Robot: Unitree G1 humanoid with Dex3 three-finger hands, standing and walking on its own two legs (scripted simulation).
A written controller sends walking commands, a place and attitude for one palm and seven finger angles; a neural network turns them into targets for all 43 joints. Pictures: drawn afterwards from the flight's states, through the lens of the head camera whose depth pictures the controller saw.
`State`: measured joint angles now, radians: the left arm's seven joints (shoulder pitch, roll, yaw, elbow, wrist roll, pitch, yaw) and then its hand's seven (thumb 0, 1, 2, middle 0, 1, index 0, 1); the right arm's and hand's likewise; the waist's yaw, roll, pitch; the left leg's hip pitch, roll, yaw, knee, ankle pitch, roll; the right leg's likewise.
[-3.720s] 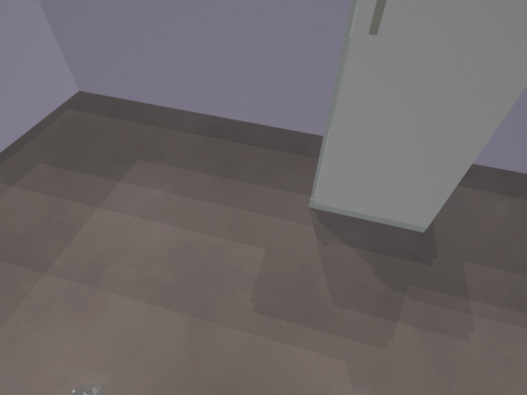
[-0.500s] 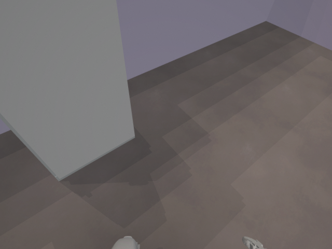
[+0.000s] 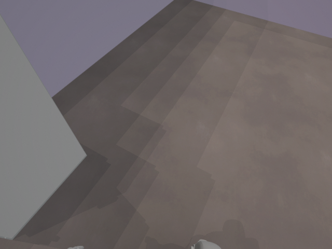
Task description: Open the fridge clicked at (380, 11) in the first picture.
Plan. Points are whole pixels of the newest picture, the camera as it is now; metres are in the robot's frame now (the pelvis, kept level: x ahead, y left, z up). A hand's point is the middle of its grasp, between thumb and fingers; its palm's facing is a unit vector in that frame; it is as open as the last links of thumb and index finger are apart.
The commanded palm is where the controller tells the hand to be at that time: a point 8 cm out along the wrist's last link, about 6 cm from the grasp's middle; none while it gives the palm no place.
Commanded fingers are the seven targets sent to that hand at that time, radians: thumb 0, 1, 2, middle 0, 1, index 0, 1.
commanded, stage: walk to a spot facing it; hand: left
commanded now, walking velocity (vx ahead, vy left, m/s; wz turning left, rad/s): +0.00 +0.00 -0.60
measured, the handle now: out of the picture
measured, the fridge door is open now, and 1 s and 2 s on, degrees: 0 0 0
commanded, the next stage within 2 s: turn to face it in 0.06 s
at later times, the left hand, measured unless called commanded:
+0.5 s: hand (105, 238) +0.16 +0.17 -0.17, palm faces -0.02 -0.99 -0.15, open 7.4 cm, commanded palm none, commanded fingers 0.00 0.90 0.90 -0.20 -0.30 -0.20 -0.30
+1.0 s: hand out of the picture +0.02 +0.18 -0.15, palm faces +0.30 -0.91 -0.28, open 7.4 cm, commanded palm none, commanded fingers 0.00 0.90 0.90 -0.20 -0.30 -0.20 -0.30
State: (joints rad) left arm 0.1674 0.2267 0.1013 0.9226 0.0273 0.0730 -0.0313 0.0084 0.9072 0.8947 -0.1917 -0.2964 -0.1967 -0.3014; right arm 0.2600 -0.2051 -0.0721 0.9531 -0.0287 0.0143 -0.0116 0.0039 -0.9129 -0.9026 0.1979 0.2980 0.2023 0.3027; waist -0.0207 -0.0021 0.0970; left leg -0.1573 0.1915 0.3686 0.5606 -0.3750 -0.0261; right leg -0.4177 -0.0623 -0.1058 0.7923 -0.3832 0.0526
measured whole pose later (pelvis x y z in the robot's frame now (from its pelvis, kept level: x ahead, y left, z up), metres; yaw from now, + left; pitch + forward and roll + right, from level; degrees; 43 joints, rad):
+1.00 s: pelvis +0.02 -0.03 +0.00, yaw +17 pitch +0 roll +1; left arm 0.23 0.20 0.05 0.94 0.03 0.02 0.03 0.01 0.90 0.89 -0.20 -0.30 -0.20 -0.30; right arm 0.19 -0.28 -0.11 0.93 -0.02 0.09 0.03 0.01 -0.91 -0.90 0.19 0.30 0.20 0.30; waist -0.02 0.02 0.05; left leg -0.52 0.03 0.03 1.06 -0.41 -0.06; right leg -0.19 -0.10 -0.15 0.52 -0.32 0.01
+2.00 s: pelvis -0.01 -0.01 -0.01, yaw +52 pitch +0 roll +0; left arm 0.27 0.23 0.06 0.93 0.02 0.03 0.01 0.01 0.90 0.89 -0.20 -0.30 -0.21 -0.30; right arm 0.14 -0.25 -0.07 0.92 -0.01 0.06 0.03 0.01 -0.91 -0.90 0.19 0.30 0.20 0.30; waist 0.02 -0.04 0.09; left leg -0.28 0.03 0.09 0.61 -0.30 -0.02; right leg -0.26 -0.19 -0.25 0.65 -0.36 0.06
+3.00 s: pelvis +0.02 +0.12 -0.01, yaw +59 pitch -1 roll -1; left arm 0.45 0.13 0.04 1.20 0.02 0.01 0.00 0.01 0.91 0.89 -0.20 -0.30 -0.20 -0.30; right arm 0.20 -0.13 -0.05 1.03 -0.02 -0.06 -0.02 0.00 -0.93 -0.90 0.20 0.30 0.20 0.30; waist 0.02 -0.05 0.04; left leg -0.31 0.07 0.15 0.61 -0.28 0.03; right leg -0.28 -0.05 -0.04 1.03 -0.47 -0.02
